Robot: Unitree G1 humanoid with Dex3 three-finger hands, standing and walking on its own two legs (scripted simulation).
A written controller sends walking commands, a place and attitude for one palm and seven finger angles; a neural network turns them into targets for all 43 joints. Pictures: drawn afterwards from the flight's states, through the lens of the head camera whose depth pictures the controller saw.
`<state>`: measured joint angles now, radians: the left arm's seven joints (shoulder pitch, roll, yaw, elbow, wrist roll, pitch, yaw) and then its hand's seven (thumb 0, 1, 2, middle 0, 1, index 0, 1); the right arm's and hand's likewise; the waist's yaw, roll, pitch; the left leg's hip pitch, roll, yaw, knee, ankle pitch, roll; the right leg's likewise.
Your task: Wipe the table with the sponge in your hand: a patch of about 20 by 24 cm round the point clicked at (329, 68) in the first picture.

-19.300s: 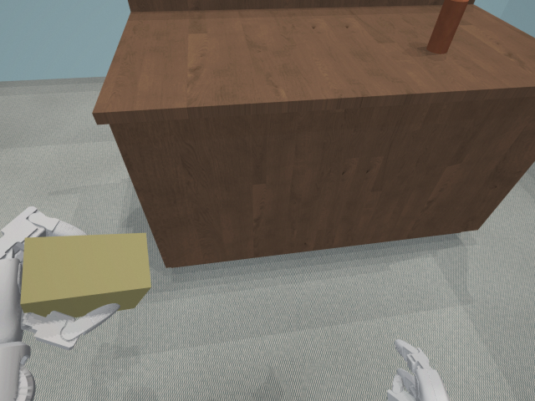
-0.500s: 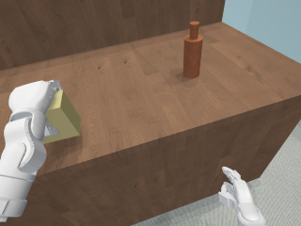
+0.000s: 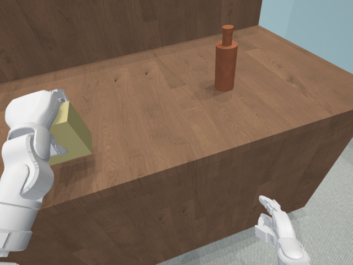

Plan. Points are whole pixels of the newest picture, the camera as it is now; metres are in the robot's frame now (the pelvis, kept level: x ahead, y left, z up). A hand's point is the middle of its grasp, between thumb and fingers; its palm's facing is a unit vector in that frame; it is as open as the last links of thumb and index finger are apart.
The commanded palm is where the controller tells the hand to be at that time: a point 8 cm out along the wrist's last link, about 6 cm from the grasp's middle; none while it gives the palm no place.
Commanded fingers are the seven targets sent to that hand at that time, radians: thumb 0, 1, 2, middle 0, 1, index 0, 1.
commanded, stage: move the sponge above the wiping area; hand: left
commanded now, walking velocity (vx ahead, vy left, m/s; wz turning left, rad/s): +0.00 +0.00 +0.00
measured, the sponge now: (62, 139) +0.29 +0.32 +0.15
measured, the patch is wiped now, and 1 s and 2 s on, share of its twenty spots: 0.00 0.00 0.00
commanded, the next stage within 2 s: lower the sponge onto the table in 0.36 s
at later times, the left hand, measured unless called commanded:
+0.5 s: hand (50, 127) +0.29 +0.32 +0.20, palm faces +0.15 -0.03 -0.99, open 10.4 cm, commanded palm +0.24 +0.31 +0.27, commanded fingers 0.00 0.10 1.30 -1.20 -1.60 -1.20 -1.60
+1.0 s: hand (54, 136) +0.29 +0.33 +0.17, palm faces +0.07 -0.03 -1.00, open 10.4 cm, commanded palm +0.24 +0.32 +0.26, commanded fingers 0.00 0.10 1.30 -1.20 -1.60 -1.20 -1.60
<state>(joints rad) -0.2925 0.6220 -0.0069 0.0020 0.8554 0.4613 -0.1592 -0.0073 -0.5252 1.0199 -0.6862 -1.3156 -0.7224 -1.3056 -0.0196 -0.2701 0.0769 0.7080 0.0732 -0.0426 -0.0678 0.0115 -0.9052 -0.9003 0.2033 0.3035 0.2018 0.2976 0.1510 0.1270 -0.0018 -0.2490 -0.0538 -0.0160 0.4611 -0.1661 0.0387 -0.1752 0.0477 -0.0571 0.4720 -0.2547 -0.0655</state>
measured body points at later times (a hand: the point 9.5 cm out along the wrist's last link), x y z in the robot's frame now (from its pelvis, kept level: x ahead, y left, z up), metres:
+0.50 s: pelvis +0.00 +0.00 +0.00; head -0.01 -0.05 +0.45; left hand +0.28 +0.32 +0.25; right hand +0.28 -0.17 -0.07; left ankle +0.05 +0.09 -0.74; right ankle +0.00 -0.08 -0.74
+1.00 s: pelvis +0.00 +0.00 +0.00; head -0.01 -0.05 +0.45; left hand +0.28 +0.32 +0.23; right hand +0.27 -0.19 -0.08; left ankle +0.05 +0.09 -0.74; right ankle +0.00 -0.08 -0.74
